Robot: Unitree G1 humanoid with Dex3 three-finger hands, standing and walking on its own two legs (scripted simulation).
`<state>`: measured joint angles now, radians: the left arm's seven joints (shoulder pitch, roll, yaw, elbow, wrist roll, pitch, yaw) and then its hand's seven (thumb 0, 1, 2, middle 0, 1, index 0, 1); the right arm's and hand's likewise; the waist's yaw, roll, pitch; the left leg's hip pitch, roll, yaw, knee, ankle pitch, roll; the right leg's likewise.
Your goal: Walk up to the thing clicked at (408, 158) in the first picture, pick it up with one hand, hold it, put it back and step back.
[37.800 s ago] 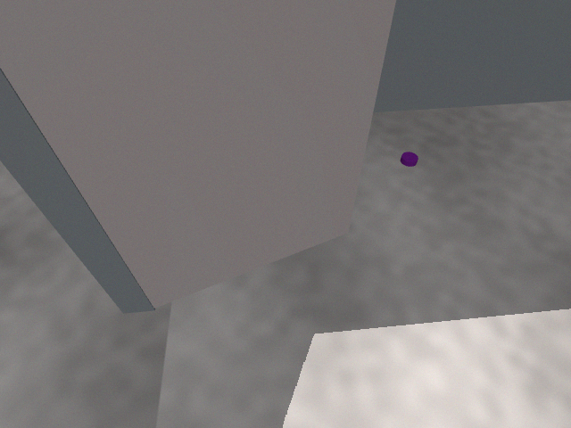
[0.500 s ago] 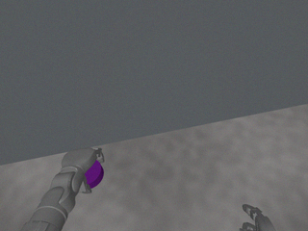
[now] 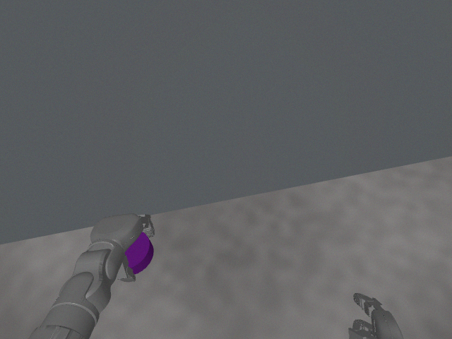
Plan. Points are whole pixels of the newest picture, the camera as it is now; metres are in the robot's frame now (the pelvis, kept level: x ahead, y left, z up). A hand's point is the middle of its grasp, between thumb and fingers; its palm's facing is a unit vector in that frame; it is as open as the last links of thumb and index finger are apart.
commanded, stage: hold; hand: left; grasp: from above
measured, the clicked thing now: (130, 252) +0.31 +0.22 -0.05
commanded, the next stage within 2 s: crouch in 0.48 s
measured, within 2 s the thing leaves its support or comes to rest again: neither
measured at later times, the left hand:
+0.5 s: hand (123, 246) +0.31 +0.23 -0.02, palm faces -0.42 -0.07 -0.90, open 10.5 cm
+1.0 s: hand (137, 270) +0.30 +0.23 -0.14, palm faces -0.43 +0.01 -0.90, open 10.5 cm
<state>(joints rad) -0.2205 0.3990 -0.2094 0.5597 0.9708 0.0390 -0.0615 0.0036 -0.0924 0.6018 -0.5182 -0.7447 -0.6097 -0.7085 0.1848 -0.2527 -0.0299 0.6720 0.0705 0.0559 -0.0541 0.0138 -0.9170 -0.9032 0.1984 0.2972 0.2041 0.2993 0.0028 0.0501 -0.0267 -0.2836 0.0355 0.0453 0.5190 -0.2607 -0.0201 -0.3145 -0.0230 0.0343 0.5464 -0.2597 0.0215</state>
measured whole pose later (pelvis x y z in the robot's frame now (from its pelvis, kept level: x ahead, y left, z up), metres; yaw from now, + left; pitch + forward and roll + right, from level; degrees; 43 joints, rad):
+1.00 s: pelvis -0.02 +0.00 -0.05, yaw +2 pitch +13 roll +0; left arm -0.42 0.38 -0.19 0.96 1.13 -0.05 0.23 -0.01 -0.08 0.55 -0.55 -0.71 -0.64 -0.68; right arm 0.19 -0.26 -0.06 0.66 0.02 0.07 -0.01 0.01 -0.91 -0.90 0.20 0.30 0.21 0.30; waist -0.04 0.00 -0.09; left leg -0.74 0.04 0.00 0.91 -0.39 -0.02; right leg -0.74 -0.02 0.01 0.90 -0.38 0.03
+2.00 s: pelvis -0.07 +0.01 -0.36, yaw -1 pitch +37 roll -5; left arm -0.87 0.57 0.04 1.34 1.22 -0.13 0.40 0.00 -0.10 0.60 -0.53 -0.72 -0.63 -0.70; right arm 0.13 -0.25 -0.03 0.76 -0.12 -0.08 0.10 0.01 -0.91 -0.90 0.20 0.30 0.21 0.30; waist -0.20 0.01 -0.13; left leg -2.11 0.02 -0.10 2.16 -0.70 -0.03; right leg -2.07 -0.01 -0.02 2.10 -0.67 0.04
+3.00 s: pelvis -0.08 +0.01 -0.45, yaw -4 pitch +33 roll -7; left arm -0.96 0.72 0.12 1.57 1.30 -0.22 0.52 -0.01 -0.08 0.53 -0.56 -0.69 -0.66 -0.66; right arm 0.14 -0.28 0.07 0.78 -0.19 -0.11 0.17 0.00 -0.92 -0.90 0.20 0.30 0.21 0.30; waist -0.28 -0.04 -0.01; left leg -2.34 0.00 -0.17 2.47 -0.71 -0.04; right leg -2.28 0.01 -0.04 2.37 -0.67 0.05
